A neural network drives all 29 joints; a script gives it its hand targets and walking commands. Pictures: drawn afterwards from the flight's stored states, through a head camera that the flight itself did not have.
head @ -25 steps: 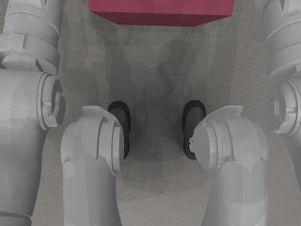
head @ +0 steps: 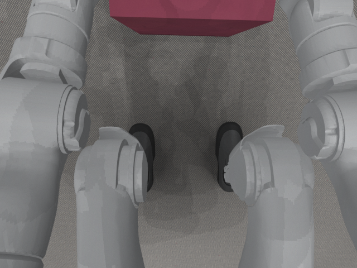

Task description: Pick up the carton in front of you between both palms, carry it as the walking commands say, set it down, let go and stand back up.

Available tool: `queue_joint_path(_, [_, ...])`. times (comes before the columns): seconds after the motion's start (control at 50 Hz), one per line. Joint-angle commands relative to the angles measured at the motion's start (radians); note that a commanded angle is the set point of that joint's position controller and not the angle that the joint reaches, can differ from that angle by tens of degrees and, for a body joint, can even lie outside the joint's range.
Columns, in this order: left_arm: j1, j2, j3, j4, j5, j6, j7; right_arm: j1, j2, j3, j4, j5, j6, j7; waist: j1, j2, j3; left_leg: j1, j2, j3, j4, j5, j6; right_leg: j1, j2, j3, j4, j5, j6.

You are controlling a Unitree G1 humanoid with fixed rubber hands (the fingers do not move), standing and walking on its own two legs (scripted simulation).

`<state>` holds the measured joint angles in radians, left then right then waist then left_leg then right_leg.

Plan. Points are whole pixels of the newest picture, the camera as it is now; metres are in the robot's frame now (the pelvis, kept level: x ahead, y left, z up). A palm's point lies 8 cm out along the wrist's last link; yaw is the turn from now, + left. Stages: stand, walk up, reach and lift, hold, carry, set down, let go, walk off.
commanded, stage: reach and lift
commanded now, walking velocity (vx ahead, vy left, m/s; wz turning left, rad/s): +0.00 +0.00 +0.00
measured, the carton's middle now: out of the picture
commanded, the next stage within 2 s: none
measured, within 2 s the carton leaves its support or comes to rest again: leaves its support in 0.34 s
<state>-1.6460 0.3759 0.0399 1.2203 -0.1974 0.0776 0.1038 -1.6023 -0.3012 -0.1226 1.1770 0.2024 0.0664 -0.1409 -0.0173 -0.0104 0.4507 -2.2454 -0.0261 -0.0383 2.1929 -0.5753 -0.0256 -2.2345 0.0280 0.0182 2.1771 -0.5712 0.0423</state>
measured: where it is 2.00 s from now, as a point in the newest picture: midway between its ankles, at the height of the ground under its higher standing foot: (186, 168)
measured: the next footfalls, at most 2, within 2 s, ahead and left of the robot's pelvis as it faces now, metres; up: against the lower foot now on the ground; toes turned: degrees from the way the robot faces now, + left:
none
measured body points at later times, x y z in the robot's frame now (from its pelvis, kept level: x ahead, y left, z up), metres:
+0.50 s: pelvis +0.01 +0.00 +0.01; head +0.35 +0.01 +0.31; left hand +0.57 +0.16 -0.10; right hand +0.57 -0.14 -0.10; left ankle +0.11 +0.12 -0.34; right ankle +0.12 -0.13 -0.34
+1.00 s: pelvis +0.00 +0.00 +0.13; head +0.27 +0.01 +0.49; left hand +0.51 +0.16 +0.07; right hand +0.52 -0.14 +0.07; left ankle +0.11 +0.12 -0.34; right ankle +0.12 -0.13 -0.34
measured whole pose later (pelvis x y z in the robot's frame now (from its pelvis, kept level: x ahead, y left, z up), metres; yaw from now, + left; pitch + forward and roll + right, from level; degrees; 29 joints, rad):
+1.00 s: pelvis +0.00 +0.00 +0.13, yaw +1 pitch +43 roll -1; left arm -1.11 0.02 0.48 0.67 0.26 0.43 0.02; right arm -1.08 0.02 -0.51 0.63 -0.24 0.43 -0.03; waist 0.00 0.00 -0.14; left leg -2.00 -0.05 -0.06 1.71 -0.46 -0.04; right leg -2.00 0.06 0.06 1.71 -0.47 0.05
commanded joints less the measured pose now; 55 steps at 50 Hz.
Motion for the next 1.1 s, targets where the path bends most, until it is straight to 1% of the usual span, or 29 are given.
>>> queue_joint_path(0.0, [-0.46,-0.476,-0.087,-0.127,0.034,0.019,-0.128,-0.445,0.459,0.082,-0.136,-0.052,0.019,0.126,-0.009,0.04,-1.158,0.587,-0.054,0.062,-0.155,0.257,-0.001,0.576,0.067,-0.077,-0.134,0.272,-0.012])
queue_joint_path(0.02, [-0.477,-0.65,-0.086,-0.113,0.055,0.036,-0.18,-0.486,0.625,0.092,-0.145,-0.07,0.039,0.177,-0.007,0.04,-1.108,0.567,-0.064,0.066,-0.148,0.238,0.003,0.555,0.076,-0.079,-0.126,0.253,-0.018])
queue_joint_path(0.04, [-0.458,-0.759,-0.064,-0.118,0.079,0.055,-0.226,-0.49,0.729,0.081,-0.17,-0.089,0.061,0.224,-0.003,0.047,-1.068,0.542,-0.072,0.075,-0.142,0.219,0.005,0.533,0.083,-0.082,-0.121,0.235,-0.02])
queue_joint_path(0.06, [-0.443,-0.841,-0.058,-0.144,0.089,0.072,-0.262,-0.483,0.804,0.074,-0.184,-0.102,0.082,0.262,-0.001,0.047,-1.057,0.523,-0.077,0.085,-0.139,0.213,0.009,0.517,0.089,-0.088,-0.118,0.226,-0.022])
queue_joint_path(0.08, [-0.428,-0.886,-0.057,-0.175,0.104,0.086,-0.284,-0.469,0.858,0.071,-0.19,-0.111,0.098,0.289,0.011,0.048,-1.053,0.517,-0.079,0.095,-0.141,0.22,0.011,0.498,0.095,-0.094,-0.115,0.223,-0.021])
queue_joint_path(0.12, [-0.403,-0.942,-0.047,-0.209,0.104,0.107,-0.314,-0.461,0.908,0.08,-0.226,-0.113,0.118,0.321,0.012,0.035,-1.064,0.495,-0.079,0.1,-0.128,0.238,0.023,0.484,0.095,-0.1,-0.108,0.237,-0.024])
queue_joint_path(0.16, [-0.413,-0.983,-0.066,-0.263,0.077,0.119,-0.331,-0.466,0.947,0.119,-0.283,-0.09,0.131,0.331,0.011,0.02,-1.138,0.51,-0.077,0.097,-0.12,0.264,0.03,0.515,0.09,-0.099,-0.101,0.273,-0.029])
queue_joint_path(0.22, [-0.461,-1.045,-0.149,-0.361,0.031,0.134,-0.334,-0.507,1.011,0.189,-0.38,-0.036,0.15,0.333,0.005,0.031,-1.294,0.585,-0.078,0.103,-0.114,0.328,0.028,0.588,0.092,-0.101,-0.095,0.342,-0.033])
queue_joint_path(0.26, [-0.503,-1.073,-0.211,-0.477,-0.005,0.141,-0.32,-0.521,1.063,0.24,-0.45,0.02,0.157,0.321,0.015,0.042,-1.531,0.691,-0.08,0.116,-0.115,0.42,0.024,0.7,0.098,-0.107,-0.092,0.442,-0.028])
queue_joint_path(0.3, [-0.523,-1.118,-0.255,-0.592,-0.034,0.152,-0.302,-0.541,1.121,0.291,-0.54,0.053,0.17,0.307,0.022,0.041,-1.826,0.841,-0.088,0.123,-0.117,0.557,0.019,0.809,0.106,-0.115,-0.09,0.569,-0.022])
queue_joint_path(0.34, [-0.518,-1.163,-0.272,-0.664,-0.028,0.17,-0.292,-0.517,1.164,0.307,-0.593,0.047,0.193,0.304,0.022,0.05,-2.0,0.926,-0.1,0.126,-0.129,0.643,0.012,0.834,0.117,-0.124,-0.105,0.629,-0.019])
queue_joint_path(0.36, [-0.5,-1.189,-0.269,-0.684,-0.018,0.182,-0.292,-0.503,1.179,0.308,-0.616,0.035,0.204,0.308,0.024,0.057,-2.049,0.952,-0.105,0.124,-0.138,0.666,0.012,0.81,0.121,-0.127,-0.119,0.629,-0.018])
queue_joint_path(0.38, [-0.479,-1.243,-0.29,-0.722,-0.013,0.192,-0.281,-0.489,1.223,0.325,-0.655,0.02,0.212,0.299,0.019,0.071,-2.124,0.988,-0.113,0.129,-0.151,0.688,0.006,0.804,0.129,-0.13,-0.139,0.632,-0.011])
queue_joint_path(0.4, [-0.429,-1.259,-0.285,-0.713,0.003,0.207,-0.274,-0.47,1.227,0.33,-0.665,0.011,0.223,0.293,0.026,0.072,-2.128,1.002,-0.116,0.125,-0.168,0.695,0.005,0.779,0.132,-0.132,-0.158,0.621,-0.006])
queue_joint_path(0.44, [-0.304,-1.277,-0.242,-0.622,0.049,0.238,-0.275,-0.408,1.231,0.316,-0.63,-0.026,0.244,0.293,0.037,0.062,-1.982,0.924,-0.122,0.124,-0.221,0.617,0.007,0.716,0.131,-0.129,-0.208,0.541,-0.002])
queue_joint_path(0.46, [-0.275,-1.295,-0.225,-0.598,0.065,0.245,-0.28,-0.382,1.245,0.305,-0.608,-0.045,0.251,0.297,0.032,0.053,-1.889,0.867,-0.126,0.124,-0.248,0.569,0.005,0.677,0.134,-0.131,-0.232,0.5,0.002])
queue_joint_path(0.48, [-0.247,-1.307,-0.194,-0.56,0.088,0.252,-0.286,-0.351,1.253,0.276,-0.571,-0.074,0.257,0.301,0.025,0.047,-1.785,0.791,-0.13,0.126,-0.28,0.492,0.003,0.645,0.135,-0.129,-0.261,0.441,0.002])
queue_joint_path(0.5, [-0.218,-1.312,-0.143,-0.506,0.124,0.259,-0.293,-0.323,1.254,0.228,-0.523,-0.115,0.264,0.303,0.018,0.04,-1.669,0.702,-0.133,0.128,-0.31,0.406,0.004,0.614,0.135,-0.123,-0.295,0.379,-0.002])
queue_joint_path(0.54, [-0.18,-1.334,-0.071,-0.421,0.188,0.267,-0.308,-0.276,1.248,0.133,-0.456,-0.199,0.269,0.308,-0.01,0.039,-1.492,0.593,-0.135,0.125,-0.37,0.27,0.003,0.563,0.137,-0.118,-0.36,0.269,-0.013])
queue_joint_path(0.58, [-0.181,-1.327,-0.004,-0.365,0.241,0.271,-0.319,-0.252,1.225,0.047,-0.401,-0.274,0.274,0.313,-0.028,0.044,-1.394,0.547,-0.137,0.119,-0.419,0.188,0.006,0.534,0.137,-0.116,-0.41,0.191,-0.025])
queue_joint_path(0.62, [-0.186,-1.308,0.058,-0.328,0.289,0.275,-0.323,-0.253,1.209,-0.01,-0.367,-0.316,0.278,0.316,-0.021,0.048,-1.357,0.545,-0.141,0.119,-0.467,0.129,0.011,0.534,0.139,-0.114,-0.455,0.126,-0.034])
queue_joint_path(0.66, [-0.195,-1.297,0.094,-0.319,0.323,0.28,-0.325,-0.268,1.206,-0.034,-0.362,-0.335,0.284,0.323,-0.013,0.046,-1.373,0.568,-0.142,0.119,-0.507,0.096,0.015,0.555,0.14,-0.112,-0.492,0.093,-0.037])
queue_joint_path(0.7, [-0.203,-1.305,0.102,-0.332,0.334,0.285,-0.326,-0.282,1.221,-0.028,-0.374,-0.338,0.29,0.33,-0.007,0.04,-1.428,0.609,-0.141,0.12,-0.537,0.095,0.017,0.593,0.14,-0.112,-0.522,0.093,-0.035])
queue_joint_path(0.74, [-0.205,-1.315,0.097,-0.348,0.336,0.291,-0.327,-0.292,1.248,-0.011,-0.387,-0.329,0.299,0.337,0.006,0.032,-1.49,0.654,-0.139,0.121,-0.562,0.1,0.018,0.63,0.14,-0.113,-0.545,0.099,-0.03])
queue_joint_path(0.82, [-0.193,-1.364,0.05,-0.412,0.323,0.315,-0.334,-0.279,1.314,0.047,-0.428,-0.305,0.327,0.356,0.024,0.02,-1.626,0.757,-0.137,0.124,-0.611,0.138,0.016,0.721,0.142,-0.112,-0.592,0.129,-0.02])
queue_joint_path(0.9, [-0.155,-1.425,-0.028,-0.483,0.283,0.341,-0.347,-0.233,1.365,0.123,-0.489,-0.266,0.352,0.372,0.023,0.016,-1.731,0.871,-0.139,0.125,-0.647,0.221,0.01,0.816,0.146,-0.114,-0.629,0.207,-0.012])
queue_joint_path(0.96, [-0.106,-1.465,-0.093,-0.529,0.247,0.351,-0.352,-0.179,1.389,0.183,-0.539,-0.24,0.36,0.376,0.015,0.02,-1.775,0.948,-0.143,0.118,-0.674,0.29,0.004,0.881,0.148,-0.109,-0.658,0.272,-0.009])
queue_joint_path(1.02, [-0.038,-1.492,-0.141,-0.552,0.225,0.353,-0.352,-0.104,1.405,0.221,-0.561,-0.226,0.361,0.374,0.009,0.026,-1.753,0.998,-0.145,0.109,-0.711,0.33,-0.001,0.93,0.149,-0.099,-0.695,0.311,-0.009])
queue_joint_path(1.08, [0.038,-1.509,-0.164,-0.553,0.223,0.348,-0.348,-0.019,1.418,0.236,-0.555,-0.229,0.356,0.372,0.005,0.033,-1.681,1.028,-0.146,0.098,-0.761,0.333,-0.004,0.962,0.149,-0.088,-0.741,0.319,-0.01])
